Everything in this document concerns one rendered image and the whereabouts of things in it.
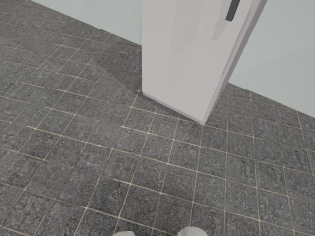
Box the right robot thigh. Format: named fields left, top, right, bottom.
left=177, top=226, right=208, bottom=236

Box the fridge door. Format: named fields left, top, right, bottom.
left=141, top=0, right=255, bottom=121

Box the handle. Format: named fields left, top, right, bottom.
left=225, top=0, right=240, bottom=21

